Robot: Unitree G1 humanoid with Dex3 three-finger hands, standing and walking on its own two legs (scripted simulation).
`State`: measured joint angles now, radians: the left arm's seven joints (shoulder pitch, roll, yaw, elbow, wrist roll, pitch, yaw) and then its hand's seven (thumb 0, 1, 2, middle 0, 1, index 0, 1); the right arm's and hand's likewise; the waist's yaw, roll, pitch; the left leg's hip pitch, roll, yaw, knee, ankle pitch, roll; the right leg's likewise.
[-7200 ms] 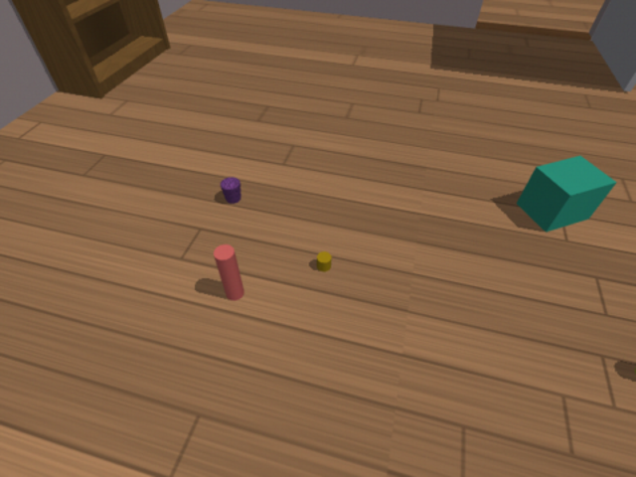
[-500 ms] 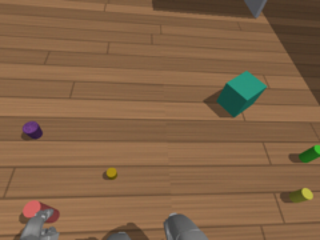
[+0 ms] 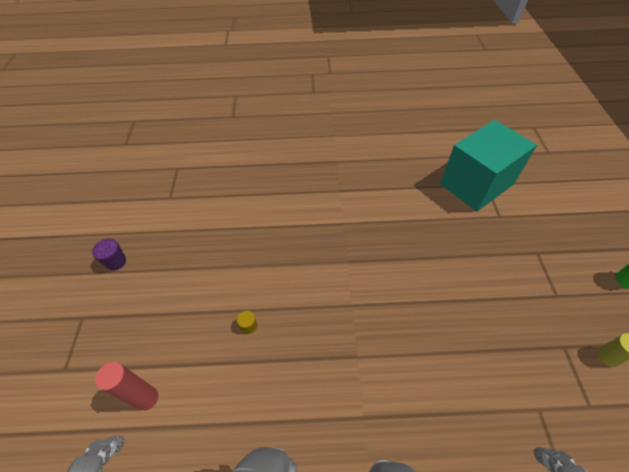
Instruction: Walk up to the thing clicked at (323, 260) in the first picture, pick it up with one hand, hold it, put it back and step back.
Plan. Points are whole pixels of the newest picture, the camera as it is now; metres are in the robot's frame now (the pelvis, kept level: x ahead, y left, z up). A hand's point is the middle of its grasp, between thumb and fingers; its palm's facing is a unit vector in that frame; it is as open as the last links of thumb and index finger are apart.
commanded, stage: walk up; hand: left
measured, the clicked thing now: (247, 322) +0.61 +0.25 -0.73
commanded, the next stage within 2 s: stand in 1.04 s
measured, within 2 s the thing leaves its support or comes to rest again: neither
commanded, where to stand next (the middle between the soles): +0.25 +0.00 m, yaw +2 degrees
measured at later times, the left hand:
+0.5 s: hand out of the picture -0.08 +0.25 -0.16, palm faces -0.02 -0.93 -0.37, open 7.4 cm
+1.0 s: hand out of the picture -0.04 +0.24 -0.13, palm faces +0.04 -0.94 -0.35, open 7.4 cm
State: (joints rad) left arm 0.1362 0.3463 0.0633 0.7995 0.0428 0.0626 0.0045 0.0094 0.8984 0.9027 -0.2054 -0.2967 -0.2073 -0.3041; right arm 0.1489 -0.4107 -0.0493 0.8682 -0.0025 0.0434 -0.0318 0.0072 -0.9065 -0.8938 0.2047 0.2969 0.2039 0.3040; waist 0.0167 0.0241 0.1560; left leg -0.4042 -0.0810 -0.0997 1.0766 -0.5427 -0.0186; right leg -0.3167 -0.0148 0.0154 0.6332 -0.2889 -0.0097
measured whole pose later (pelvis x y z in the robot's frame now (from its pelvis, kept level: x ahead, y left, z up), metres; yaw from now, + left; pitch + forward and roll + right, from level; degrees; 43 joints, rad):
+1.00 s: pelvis -0.13 -0.03 +0.01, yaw +1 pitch -3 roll -1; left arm 0.12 0.36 0.04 1.03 0.01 -0.02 -0.01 0.01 0.90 0.90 -0.20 -0.30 -0.20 -0.30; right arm 0.16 -0.33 -0.02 1.03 -0.02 -0.02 0.02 0.01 -0.90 -0.89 0.21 0.30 0.21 0.30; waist 0.01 0.01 0.05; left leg -0.21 0.00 -0.08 0.51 -0.24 -0.02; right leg -0.12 -0.01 0.01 0.47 -0.29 0.02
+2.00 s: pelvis -0.14 -0.03 +0.02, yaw -1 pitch -2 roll +0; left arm 0.13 0.36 -0.01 1.12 0.01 -0.01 -0.01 0.01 0.90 0.90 -0.20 -0.30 -0.20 -0.30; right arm 0.12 -0.35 -0.01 1.16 -0.01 -0.01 0.02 0.01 -0.91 -0.89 0.20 0.30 0.20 0.30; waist -0.01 -0.01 0.06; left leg -0.16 0.00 -0.05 0.34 -0.14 -0.02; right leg -0.10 -0.01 0.04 0.34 -0.20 0.02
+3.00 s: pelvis +0.14 -0.01 +0.01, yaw +2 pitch -3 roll -1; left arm 0.29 0.38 0.04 0.80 0.02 -0.06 -0.05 0.01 0.90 0.90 -0.21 -0.30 -0.21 -0.30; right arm 0.32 -0.41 -0.06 0.85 -0.02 -0.05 0.05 0.01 -0.91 -0.89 0.20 0.30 0.20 0.30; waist 0.02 0.03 0.10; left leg -0.43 0.07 0.01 0.80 -0.34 0.00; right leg -0.22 -0.01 -0.07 0.52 -0.26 -0.03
